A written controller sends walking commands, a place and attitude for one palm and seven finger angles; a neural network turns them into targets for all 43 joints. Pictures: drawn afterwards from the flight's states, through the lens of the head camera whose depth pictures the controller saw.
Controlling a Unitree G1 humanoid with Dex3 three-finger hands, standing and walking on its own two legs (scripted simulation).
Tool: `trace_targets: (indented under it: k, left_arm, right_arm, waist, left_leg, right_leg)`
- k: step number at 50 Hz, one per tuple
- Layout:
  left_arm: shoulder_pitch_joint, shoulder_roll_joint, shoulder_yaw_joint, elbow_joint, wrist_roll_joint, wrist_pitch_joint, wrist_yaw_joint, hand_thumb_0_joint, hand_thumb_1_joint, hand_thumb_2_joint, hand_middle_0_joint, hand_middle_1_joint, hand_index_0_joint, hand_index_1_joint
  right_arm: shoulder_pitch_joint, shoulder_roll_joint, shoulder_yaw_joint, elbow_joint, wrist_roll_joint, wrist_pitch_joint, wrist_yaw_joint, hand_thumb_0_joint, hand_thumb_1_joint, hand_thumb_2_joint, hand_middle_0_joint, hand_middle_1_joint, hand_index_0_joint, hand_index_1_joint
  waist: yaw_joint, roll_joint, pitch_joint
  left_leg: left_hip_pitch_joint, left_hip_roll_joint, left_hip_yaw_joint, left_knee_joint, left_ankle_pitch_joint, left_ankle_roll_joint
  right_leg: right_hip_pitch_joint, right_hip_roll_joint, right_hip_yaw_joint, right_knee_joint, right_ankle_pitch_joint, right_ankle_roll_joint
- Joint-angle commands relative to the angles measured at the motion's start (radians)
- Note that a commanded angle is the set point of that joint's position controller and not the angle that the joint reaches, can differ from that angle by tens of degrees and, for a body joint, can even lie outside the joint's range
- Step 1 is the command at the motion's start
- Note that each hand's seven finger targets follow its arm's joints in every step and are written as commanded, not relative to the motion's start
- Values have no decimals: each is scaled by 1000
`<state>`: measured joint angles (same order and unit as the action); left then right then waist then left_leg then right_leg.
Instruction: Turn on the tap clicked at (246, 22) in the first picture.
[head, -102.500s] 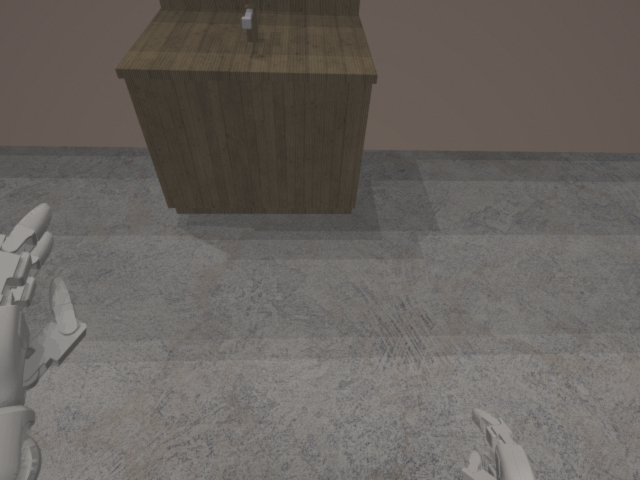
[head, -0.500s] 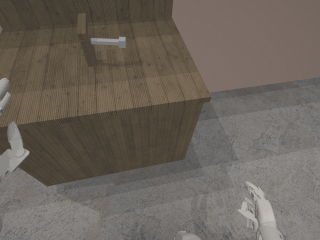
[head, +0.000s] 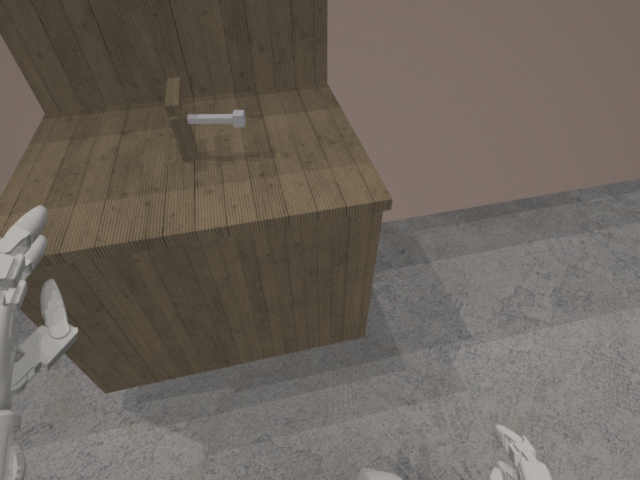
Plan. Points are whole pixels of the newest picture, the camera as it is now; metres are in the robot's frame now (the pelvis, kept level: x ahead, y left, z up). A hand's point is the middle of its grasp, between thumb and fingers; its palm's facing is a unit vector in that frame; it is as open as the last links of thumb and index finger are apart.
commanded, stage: stop stepping back and stand still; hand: left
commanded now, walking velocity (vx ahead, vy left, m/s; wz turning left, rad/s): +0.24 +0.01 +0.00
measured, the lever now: (239, 118) +0.84 +0.18 +0.04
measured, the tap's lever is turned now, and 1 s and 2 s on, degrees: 77 77 77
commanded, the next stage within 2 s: stand and check the lever's angle in 0.34 s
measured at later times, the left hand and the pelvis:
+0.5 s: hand (47, 328) +0.21 +0.23 +0.19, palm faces +0.43 -0.78 -0.46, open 7.4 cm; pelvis +0.01 -0.01 +0.00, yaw +3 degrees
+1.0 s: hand (51, 293) +0.26 +0.26 +0.17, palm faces +0.41 -0.81 -0.42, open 7.4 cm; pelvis +0.05 +0.01 +0.01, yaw +2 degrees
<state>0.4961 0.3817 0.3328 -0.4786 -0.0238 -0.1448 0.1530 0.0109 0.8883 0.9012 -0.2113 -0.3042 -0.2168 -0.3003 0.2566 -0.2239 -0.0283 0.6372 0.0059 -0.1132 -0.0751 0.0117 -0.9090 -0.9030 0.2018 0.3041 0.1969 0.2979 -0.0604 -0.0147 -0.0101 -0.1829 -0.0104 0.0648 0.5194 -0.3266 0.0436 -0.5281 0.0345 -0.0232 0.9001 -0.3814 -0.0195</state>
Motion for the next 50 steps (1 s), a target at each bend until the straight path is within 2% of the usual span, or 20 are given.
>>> trace_targets:
  k: [1, 4, 5, 6, 7, 8, 10, 13, 16, 18, 20, 22, 25, 26, 27, 28, 30, 33, 37, 50]
  left_arm:
    - [-16, 174, 167, -126, -15, -77, 21, 0, 900, 900, -200, -300, -200, -300]
    - [-20, 133, 140, -24, -28, -63, 9, 0, 900, 900, -200, -300, -200, -300]
    - [-49, 116, 111, -18, -22, -59, 3, 0, 900, 900, -200, -300, -200, -300]
    - [-81, 101, 86, -12, -14, -61, -6, 0, 900, 900, -200, -300, -200, -300]
    - [-122, 130, 90, -20, -14, -55, -14, 0, 900, 900, -200, -300, -200, -300]
    - [-236, 131, 80, -73, -24, -66, -24, 0, 900, 900, -200, -300, -200, -300]
    - [-308, 142, 51, -129, -9, -80, -35, 0, 900, 900, -200, -300, -200, -300]
    - [-208, 188, 104, -209, -16, -100, -18, 0, 900, 900, -200, -300, -200, -300]
    - [-119, 213, 143, -326, -19, -104, 12, 0, 900, 900, -200, -300, -200, -300]
    - [-65, 187, 143, -335, -28, -106, 24, 0, 900, 900, -200, -300, -200, -300]
    - [-30, 140, 136, -304, -33, -105, 31, 0, 900, 900, -200, -300, -200, -300]
    - [-61, 179, 187, -211, -25, -93, 37, 0, 900, 900, -200, -300, -200, -300]
    - [-14, 144, 165, -82, -24, -75, 18, 0, 900, 900, -200, -300, -200, -300]
    - [-16, 123, 132, -50, -19, -75, 9, 0, 900, 900, -200, -300, -200, -300]
    - [-23, 114, 108, -41, -19, -73, -2, 0, 900, 900, -200, -300, -200, -300]
    - [-64, 122, 100, -75, -26, -72, -5, 0, 900, 900, -200, -300, -200, -300]
    - [-107, 103, 68, -106, -29, -61, -11, 0, 900, 900, -200, -300, -200, -300]
    - [-115, 153, 105, -232, -27, -83, 4, 0, 900, 900, -200, -300, -200, -300]
    - [-99, 186, 140, -302, -20, -93, 24, 0, 900, 900, -200, -300, -200, -300]
    - [-22, 116, 100, -145, -39, -75, 5, 0, 900, 900, -200, -300, -200, -300]
  right_arm:
    - [-100, -93, -27, -112, 15, -63, 12, 0, -900, -900, 200, 300, 200, 300]
    - [-98, -112, -22, -111, 13, -44, -13, 0, -900, -900, 200, 300, 200, 300]
    - [-108, -107, -19, -122, 10, -41, -17, 0, -900, -900, 200, 300, 200, 300]
    - [-111, -105, -25, -119, 12, -38, -14, 0, -900, -900, 200, 300, 200, 300]
    - [-144, -101, -40, -140, 20, -33, -8, 0, -900, -900, 200, 300, 200, 300]
    - [-168, -107, -38, -138, 15, -42, -2, 0, -900, -900, 200, 300, 200, 300]
    - [-140, -110, -46, -97, 13, -45, 12, 0, -900, -900, 200, 300, 200, 300]
    - [-142, -94, -31, -115, 10, -37, 11, 0, -900, -900, 200, 300, 200, 300]
    - [-157, -75, -26, -147, 6, -38, 0, 0, -900, -900, 200, 300, 200, 300]
    - [-149, -86, -27, -157, -2, -42, -8, 0, -900, -900, 200, 300, 200, 300]
    - [-137, -118, -30, -178, 3, -43, -12, 0, -900, -900, 200, 300, 200, 300]
    - [-115, -88, -30, -154, 13, -52, -11, 0, -900, -900, 200, 300, 200, 300]
    - [-113, -93, -25, -150, 30, -52, -4, 0, -900, -900, 200, 300, 200, 300]
    - [-120, -89, -25, -149, 28, -46, -3, 0, -900, -900, 200, 300, 200, 300]
    - [-127, -89, -32, -153, 26, -38, 5, 0, -900, -900, 200, 300, 200, 300]
    - [-138, -86, -28, -159, 27, -38, 13, 0, -900, -900, 200, 300, 200, 300]
    - [-147, -96, -36, -155, 31, -44, 19, 0, -900, -900, 200, 300, 200, 300]
    - [-159, -105, -28, -161, 11, -47, 11, 0, -900, -900, 200, 300, 200, 300]
    - [-182, -93, -14, -172, 8, -42, -4, 0, -900, -900, 200, 300, 200, 300]
    - [-163, -101, -21, -182, 16, -17, -1, 0, -900, -900, 200, 300, 200, 300]
  waist:
    - [48, 101, 79]
    - [62, 109, 21]
    - [66, 55, 20]
    - [58, -86, 10]
    - [51, -324, 7]
    - [39, -256, 45]
    - [19, -115, 16]
    - [35, -88, 18]
    - [53, -66, -42]
    - [42, 98, -53]
    - [42, 392, -23]
    - [42, 236, -7]
    - [59, 96, -45]
    - [55, -24, -11]
    - [33, -148, -14]
    - [25, -179, -13]
    - [37, -161, -14]
    - [48, -21, -85]
    - [69, 161, -94]
    - [52, 35, -110]
  left_leg:
    - [-117, 303, -337, -283, -161, 173]
    - [-184, 199, -158, -138, -161, 81]
    - [-235, 147, -120, 2, -184, 57]
    - [-334, 64, -44, 230, -178, 35]
    - [-456, -16, -35, 514, -207, 3]
    - [-480, -2, -97, 664, -117, -18]
    - [-366, 45, -126, 647, -34, -28]
    - [-179, 73, -68, 407, 22, -23]
    - [21, 53, -21, 114, -11, -3]
    - [101, 43, -32, -56, -50, 9]
    - [50, 279, -407, -315, -287, 105]
    - [-60, 290, -387, -320, -175, 130]
    - [-72, 173, -152, -99, 84, 48]
    - [-126, 119, -107, 10, 116, 19]
    - [-182, 51, -50, 113, 70, -17]
    - [-210, 31, -37, 156, 14, -32]
    - [-144, 48, -61, 114, -4, -32]
    - [-20, 68, -81, -71, 203, -16]
    - [77, 153, -172, -142, 382, 14]
    - [72, 124, -105, -109, 424, -21]
  right_leg:
    - [-93, -93, 106, 152, -54, 11]
    - [295, -33, -47, -348, -6, 19]
    - [393, -31, -30, -475, 29, 16]
    - [467, -114, 127, -556, 2, -30]
    - [433, -339, 572, -710, -136, -114]
    - [365, -392, 616, -755, -103, -132]
    - [243, -341, 516, -726, -262, -111]
    - [134, -308, 273, -699, -119, -123]
    - [115, -295, 209, -646, -176, -106]
    - [109, -216, 169, -526, -205, -75]
    - [55, -34, 15, -188, -122, 5]
    - [100, -26, 40, -33, -103, 24]
    - [316, -43, 1, -445, 98, 31]
    - [364, -82, 84, -558, 244, 14]
    - [391, -189, 261, -596, 342, -34]
    - [391, -276, 351, -619, 417, -72]
    - [342, -267, 324, -632, 243, -72]
    - [407, -194, 192, -500, 408, -48]
    - [345, -80, 64, -428, 329, 6]
    - [398, -94, 87, -496, 490, 1]
